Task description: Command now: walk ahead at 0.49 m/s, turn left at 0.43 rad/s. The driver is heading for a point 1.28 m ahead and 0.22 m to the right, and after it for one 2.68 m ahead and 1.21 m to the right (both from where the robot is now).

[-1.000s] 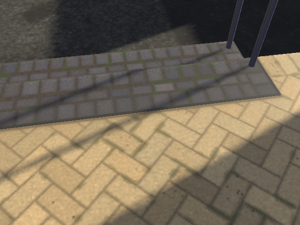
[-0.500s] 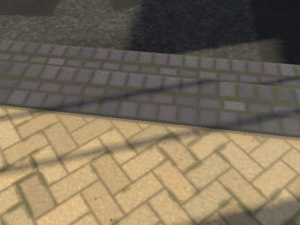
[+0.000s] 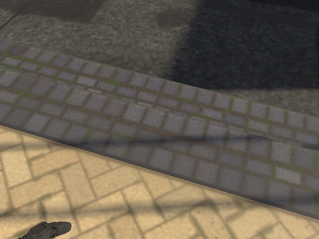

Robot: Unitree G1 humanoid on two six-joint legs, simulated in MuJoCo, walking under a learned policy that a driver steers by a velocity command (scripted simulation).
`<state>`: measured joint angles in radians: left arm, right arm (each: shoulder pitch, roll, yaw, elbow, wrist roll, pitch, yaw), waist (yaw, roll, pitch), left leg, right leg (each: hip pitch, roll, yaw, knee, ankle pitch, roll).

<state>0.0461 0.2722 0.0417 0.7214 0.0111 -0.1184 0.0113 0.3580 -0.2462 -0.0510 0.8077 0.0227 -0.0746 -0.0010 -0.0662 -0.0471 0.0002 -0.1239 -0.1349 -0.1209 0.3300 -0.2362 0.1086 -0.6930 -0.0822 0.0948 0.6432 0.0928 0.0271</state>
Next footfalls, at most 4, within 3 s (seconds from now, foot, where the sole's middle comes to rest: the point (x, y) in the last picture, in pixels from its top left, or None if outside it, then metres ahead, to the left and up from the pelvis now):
0.16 right None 0.28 -0.13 -0.78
0.66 left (116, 227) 0.54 0.13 -0.78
1.24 right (178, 162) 0.84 -0.15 -0.78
1.66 left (152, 122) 1.10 -0.04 -0.78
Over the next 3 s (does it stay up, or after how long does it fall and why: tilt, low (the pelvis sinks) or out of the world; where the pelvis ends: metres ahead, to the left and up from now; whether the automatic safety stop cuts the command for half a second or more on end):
stays up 1.56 -0.53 -0.27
